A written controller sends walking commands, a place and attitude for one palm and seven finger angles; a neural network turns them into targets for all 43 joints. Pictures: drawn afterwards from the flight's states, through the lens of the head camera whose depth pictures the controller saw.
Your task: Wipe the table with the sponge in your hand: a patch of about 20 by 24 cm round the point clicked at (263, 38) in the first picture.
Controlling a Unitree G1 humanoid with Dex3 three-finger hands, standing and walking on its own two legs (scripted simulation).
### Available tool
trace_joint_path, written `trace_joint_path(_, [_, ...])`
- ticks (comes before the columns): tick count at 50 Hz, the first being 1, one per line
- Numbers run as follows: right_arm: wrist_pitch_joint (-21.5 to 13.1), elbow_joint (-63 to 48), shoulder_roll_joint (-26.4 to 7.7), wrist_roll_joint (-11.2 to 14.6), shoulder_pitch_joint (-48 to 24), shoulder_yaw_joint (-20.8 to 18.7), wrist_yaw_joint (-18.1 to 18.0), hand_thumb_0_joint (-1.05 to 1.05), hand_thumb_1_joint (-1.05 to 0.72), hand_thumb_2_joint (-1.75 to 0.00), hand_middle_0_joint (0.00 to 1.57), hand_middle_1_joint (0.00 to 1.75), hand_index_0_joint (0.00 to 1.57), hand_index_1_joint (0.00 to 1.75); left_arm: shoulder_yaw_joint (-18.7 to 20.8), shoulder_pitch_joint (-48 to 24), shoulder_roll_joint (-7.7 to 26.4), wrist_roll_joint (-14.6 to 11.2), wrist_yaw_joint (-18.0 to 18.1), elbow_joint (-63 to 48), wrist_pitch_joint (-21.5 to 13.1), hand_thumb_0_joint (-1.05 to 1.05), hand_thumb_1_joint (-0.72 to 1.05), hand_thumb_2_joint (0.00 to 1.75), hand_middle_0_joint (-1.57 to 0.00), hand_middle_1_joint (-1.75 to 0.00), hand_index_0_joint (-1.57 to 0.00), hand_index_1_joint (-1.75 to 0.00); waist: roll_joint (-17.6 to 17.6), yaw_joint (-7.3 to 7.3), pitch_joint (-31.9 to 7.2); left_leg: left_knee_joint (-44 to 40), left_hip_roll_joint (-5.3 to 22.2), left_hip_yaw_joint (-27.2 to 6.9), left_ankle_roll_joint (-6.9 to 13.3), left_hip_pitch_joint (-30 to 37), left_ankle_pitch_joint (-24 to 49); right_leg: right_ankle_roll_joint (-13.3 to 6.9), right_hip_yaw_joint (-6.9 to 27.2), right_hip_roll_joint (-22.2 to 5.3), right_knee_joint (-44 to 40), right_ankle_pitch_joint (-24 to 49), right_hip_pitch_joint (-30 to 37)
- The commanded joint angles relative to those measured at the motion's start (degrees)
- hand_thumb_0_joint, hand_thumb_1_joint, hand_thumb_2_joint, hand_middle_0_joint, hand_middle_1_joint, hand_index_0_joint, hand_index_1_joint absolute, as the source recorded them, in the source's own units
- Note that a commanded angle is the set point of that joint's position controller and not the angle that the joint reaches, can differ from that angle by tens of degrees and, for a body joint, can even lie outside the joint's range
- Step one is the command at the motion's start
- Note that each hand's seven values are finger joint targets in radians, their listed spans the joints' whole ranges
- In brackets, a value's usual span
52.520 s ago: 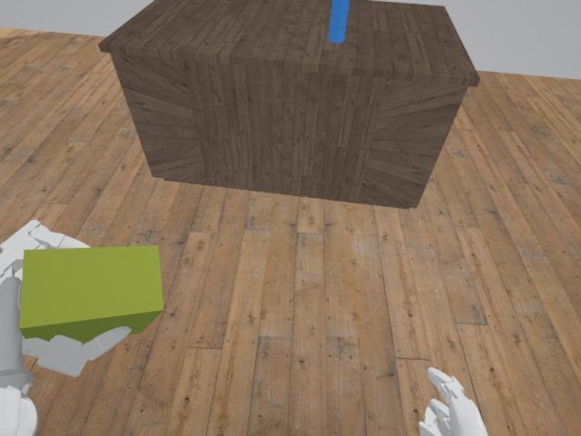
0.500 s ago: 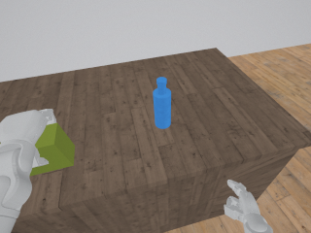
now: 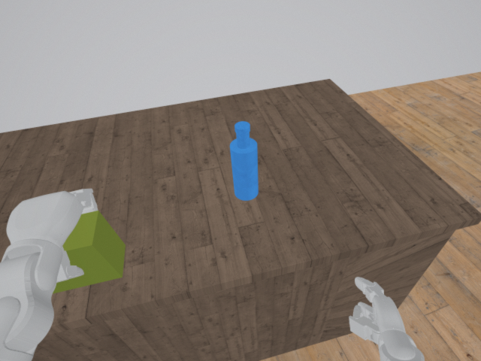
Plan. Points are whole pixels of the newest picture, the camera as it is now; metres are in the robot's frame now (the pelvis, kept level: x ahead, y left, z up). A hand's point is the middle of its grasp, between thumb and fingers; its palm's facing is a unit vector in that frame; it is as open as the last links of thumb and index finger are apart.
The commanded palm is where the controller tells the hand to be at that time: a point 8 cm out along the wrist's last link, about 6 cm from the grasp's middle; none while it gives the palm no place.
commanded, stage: bring the sponge back beside the body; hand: left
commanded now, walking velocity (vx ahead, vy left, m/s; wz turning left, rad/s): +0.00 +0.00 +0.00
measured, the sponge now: (77, 258) +0.22 +0.33 +0.07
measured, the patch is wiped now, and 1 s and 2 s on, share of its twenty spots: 1.00 1.00 1.00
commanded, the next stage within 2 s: step back with the hand held close in 1.00 s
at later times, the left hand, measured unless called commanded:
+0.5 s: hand (87, 253) +0.21 +0.28 +0.11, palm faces +0.07 -0.09 -0.99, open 10.2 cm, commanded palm +0.17 +0.28 +0.18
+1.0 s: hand (83, 257) +0.20 +0.28 +0.12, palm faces +0.10 -0.09 -0.99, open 10.2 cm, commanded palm +0.16 +0.27 +0.18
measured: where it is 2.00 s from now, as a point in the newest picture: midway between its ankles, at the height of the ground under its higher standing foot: outside the picture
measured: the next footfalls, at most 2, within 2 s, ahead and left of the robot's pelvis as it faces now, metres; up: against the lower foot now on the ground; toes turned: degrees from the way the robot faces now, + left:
none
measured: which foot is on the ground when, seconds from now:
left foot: down 0.00-1.00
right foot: down 0.00-1.00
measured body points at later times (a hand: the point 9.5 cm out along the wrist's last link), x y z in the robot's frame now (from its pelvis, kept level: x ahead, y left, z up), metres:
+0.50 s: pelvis +0.00 -0.01 +0.00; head -0.03 -0.04 +0.45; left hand +0.20 +0.28 +0.17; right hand +0.26 -0.20 -0.06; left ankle +0.06 +0.10 -0.74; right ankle -0.01 -0.11 -0.74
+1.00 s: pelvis +0.00 -0.01 +0.00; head -0.04 -0.05 +0.45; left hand +0.19 +0.28 +0.17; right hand +0.26 -0.19 -0.06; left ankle +0.06 +0.10 -0.74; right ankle -0.01 -0.11 -0.74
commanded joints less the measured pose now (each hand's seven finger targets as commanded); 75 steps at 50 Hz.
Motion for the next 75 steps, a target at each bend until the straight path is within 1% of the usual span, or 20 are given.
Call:
trace_joint_path(1, [-3.84,-10.61,-5.01,-0.45,-12.75,-2.46,-0.21,0.00,-0.90,-0.90,0.20,0.30,0.20,0.30,11.21,-11.56,16.24,1.88,3.70,-13.68,-1.88,0.00,0.10,1.30,-1.20,-1.60,-1.20,-1.60,-0.60,0.35,-10.33,-2.68,-1.13,-0.21,1.30,8.75,4.27,-2.79,2.39,0.29,-5.62,3.01,-5.25])
trace_joint_path(4, [-3.76,-10.91,-5.13,-0.36,-13.58,-2.66,0.04,0.00,-0.90,-0.90,0.20,0.30,0.20,0.30,13.19,-10.12,17.11,1.56,4.99,-15.34,-1.60,0.00,0.10,1.30,-1.20,-1.60,-1.20,-1.60,0.57,0.49,-9.19,-2.92,-1.08,-0.65,1.01,8.56,4.15,-3.14,4.45,0.79,-6.10,3.17,-5.19])
trace_joint_path(15, [-4.04,-11.51,-5.03,-0.48,-14.38,-2.56,0.22,0.00,-0.90,-0.90,0.20,0.30,0.20,0.30,5.99,-6.74,10.21,0.93,4.65,-17.88,1.72,0.00,0.10,1.30,-1.20,-1.60,-1.20,-1.60,-0.85,-0.03,-8.94,-2.33,-1.00,0.31,1.24,8.15,4.14,-2.40,3.06,0.14,-5.69,3.38,-5.78])
trace_joint_path(19, [-4.56,-11.80,-4.70,-0.63,-14.85,-2.77,0.20,0.00,-0.90,-0.90,0.20,0.30,0.20,0.30,8.76,-5.14,13.04,2.66,5.60,-22.79,0.61,0.00,0.10,1.30,-1.20,-1.60,-1.20,-1.60,-0.10,0.42,-10.11,-2.81,-0.79,-0.46,1.30,9.08,4.83,-2.77,4.40,0.91,-5.17,3.80,-4.99])
trace_joint_path(22, [-4.05,-11.08,-4.58,-1.25,-13.25,-2.70,0.47,0.00,-0.90,-0.90,0.20,0.30,0.20,0.30,8.75,-1.90,11.36,2.52,6.97,-20.95,0.74,0.00,0.10,1.30,-1.20,-1.60,-1.20,-1.60,-1.78,1.20,-9.43,-2.39,-0.79,0.48,1.14,8.88,6.15,-2.57,2.61,0.54,-5.49,4.32,-5.32])
trace_joint_path(24, [-4.04,-11.28,-4.48,-0.64,-14.95,-2.88,0.84,0.00,-0.90,-0.90,0.20,0.30,0.20,0.30,10.05,-2.39,12.09,2.91,7.92,-22.71,1.53,0.00,0.10,1.30,-1.20,-1.60,-1.20,-1.60,1.41,0.98,-8.97,-3.20,-0.58,-0.36,0.79,8.60,5.15,-3.23,5.21,1.24,-5.18,3.83,-4.85])
trace_joint_path(31, [-3.49,-11.06,-4.31,-0.38,-16.03,-2.63,1.44,0.00,-0.90,-0.90,0.20,0.30,0.20,0.30,2.76,-0.61,4.77,1.88,7.48,-21.48,5.56,0.00,0.10,1.30,-1.20,-1.60,-1.20,-1.60,-1.27,0.45,-7.65,-3.73,-0.18,0.46,0.66,7.59,3.81,-2.36,3.01,0.72,-5.00,2.63,-6.04])
trace_joint_path(39, [-3.78,-11.44,-4.12,-0.76,-16.63,-2.20,0.55,0.00,-0.90,-0.90,0.20,0.30,0.20,0.30,6.12,-3.01,10.27,4.78,7.22,-24.06,5.17,0.00,0.10,1.30,-1.20,-1.60,-1.20,-1.60,0.41,0.90,-7.84,-4.15,-0.38,-0.14,0.94,7.78,1.64,-2.87,4.84,1.43,-4.92,0.20,-5.53])
trace_joint_path(48, [-3.33,-10.62,-4.30,-0.82,-16.02,-2.28,0.92,0.00,-0.90,-0.90,0.20,0.30,0.20,0.30,3.53,-1.89,6.64,2.29,6.76,-20.45,5.97,0.00,0.10,1.30,-1.20,-1.60,-1.20,-1.60,-1.97,0.64,-6.96,-3.20,-0.58,0.98,0.85,8.06,3.29,-2.09,3.64,0.60,-5.87,1.25,-6.73])
trace_joint_path(54, [-4.32,-11.64,-4.20,-0.72,-17.08,-2.25,0.53,0.00,-0.90,-0.90,0.20,0.30,0.20,0.30,4.39,-2.26,8.90,3.84,5.83,-24.10,5.00,0.00,0.10,1.30,-1.20,-1.60,-1.20,-1.60,-0.74,0.44,-8.07,-3.08,-0.68,0.43,1.05,8.75,2.65,-2.51,5.75,0.93,-5.78,0.28,-6.47])
trace_joint_path(56, [-4.46,-10.42,-3.86,-1.22,-15.48,-1.85,0.41,0.00,-0.90,-0.90,0.20,0.30,0.20,0.30,1.46,-3.61,5.44,4.61,6.40,-19.30,4.46,0.00,0.10,1.30,-1.20,-1.60,-1.20,-1.60,-2.04,-0.09,-6.43,-2.97,-0.64,1.36,0.82,8.28,3.38,-2.33,3.35,0.69,-5.71,0.63,-7.74])
trace_joint_path(57, [-4.54,-23.06,-2.34,-0.49,-4.66,-1.45,0.71,0.00,-0.90,-0.90,0.20,0.30,0.20,0.30,15.79,-9.14,-2.11,-47.71,8.36,-33.74,-8.89,0.00,0.10,1.30,-1.20,-1.60,-1.20,-1.60,-9.73,-6.03,3.80,2.26,0.59,-0.63,2.26,5.87,-7.24,-2.82,11.15,-2.12,-11.26,3.51,-19.50])
trace_joint_path(58, [-4.45,-17.21,-2.37,-2.13,0.26,0.00,0.69,0.00,-0.90,-0.90,0.20,0.30,0.20,0.30,17.53,2.91,3.48,-47.69,9.56,-22.52,-12.83,0.00,0.10,1.30,-1.20,-1.60,-1.20,-1.60,-16.04,-5.63,0.76,5.15,0.17,-0.46,2.03,6.07,-9.26,-3.72,11.95,-4.65,-10.93,0.33,-20.67])
trace_joint_path(59, [-4.37,-16.82,-2.24,-2.39,-1.09,-0.20,1.13,0.00,-0.90,-0.90,0.20,0.30,0.20,0.30,16.91,5.39,2.91,-47.62,9.96,-20.93,-13.99,0.00,0.10,1.30,-1.20,-1.60,-1.20,-1.60,-16.57,-5.67,2.32,5.67,-0.85,-0.60,1.68,5.90,-10.55,-4.46,13.47,-4.97,-11.15,-1.91,-23.06])
trace_joint_path(60, [-3.74,-16.34,-2.61,-1.85,2.82,-1.40,0.66,0.00,-0.90,-0.90,0.20,0.30,0.20,0.30,19.95,4.29,2.22,-50.41,10.95,-28.22,-16.69,0.00,0.10,1.30,-1.20,-1.60,-1.20,-1.60,-17.16,-6.38,-1.70,7.72,1.22,-1.07,1.20,6.57,-9.08,-3.84,12.75,-8.36,-10.27,0.01,-21.02])
trace_joint_path(63, [-4.15,-16.84,-4.54,-2.23,3.28,-2.46,-0.53,0.00,-0.90,-0.90,0.20,0.30,0.20,0.30,21.90,6.80,1.70,-52.56,13.00,-37.55,-21.02,0.00,0.10,1.30,-1.20,-1.60,-1.20,-1.60,-1.86,-6.70,-11.27,5.52,3.87,-2.51,1.31,4.91,0.86,-3.16,9.10,-9.75,0.47,14.48,-12.50])
trace_joint_path(65, [-4.63,-17.05,-4.98,-2.45,4.05,-2.81,-0.42,0.00,-0.90,-0.90,0.20,0.30,0.20,0.30,23.28,12.95,0.40,-53.23,13.82,-39.04,-22.61,0.00,0.10,1.30,-1.20,-1.60,-1.20,-1.60,6.99,-5.88,-12.00,1.78,5.92,-5.64,2.25,0.93,1.31,-1.76,5.78,-6.88,4.33,11.21,-10.18])
trace_joint_path(67, [-4.83,-17.04,-4.65,-2.56,4.40,-3.16,-0.18,0.00,-0.90,-0.90,0.20,0.30,0.20,0.30,24.22,17.62,-0.46,-53.36,13.97,-38.64,-23.98,0.00,0.10,1.30,-1.20,-1.60,-1.20,-1.60,4.80,-6.00,-9.82,2.74,5.95,-6.31,2.27,-3.79,1.22,-1.47,5.80,-6.55,3.30,9.86,-10.54])
trace_joint_path(72, [-4.09,-15.82,-4.39,-1.93,5.38,-4.66,-0.09,0.00,-0.90,-0.90,0.20,0.30,0.20,0.30,25.12,23.02,-1.67,-53.73,14.28,-33.46,-26.33,0.00,0.10,1.30,-1.20,-1.60,-1.20,-1.60,-9.21,-7.88,-10.43,8.60,5.60,-5.50,0.94,-5.80,3.08,-2.36,7.14,-10.22,2.77,15.88,-11.88])
trace_joint_path(75, [-4.36,-15.72,-4.94,-1.75,5.32,-5.50,-0.27,0.00,-0.90,-0.90,0.20,0.30,0.20,0.30,25.55,24.73,-1.66,-53.68,14.45,-33.19,-27.46,0.00,0.10,1.30,-1.20,-1.60,-1.20,-1.60,-7.66,-7.87,-11.29,6.15,6.03,-6.28,1.26,-4.86,3.34,-1.67,5.13,-8.85,4.90,12.93,-12.69])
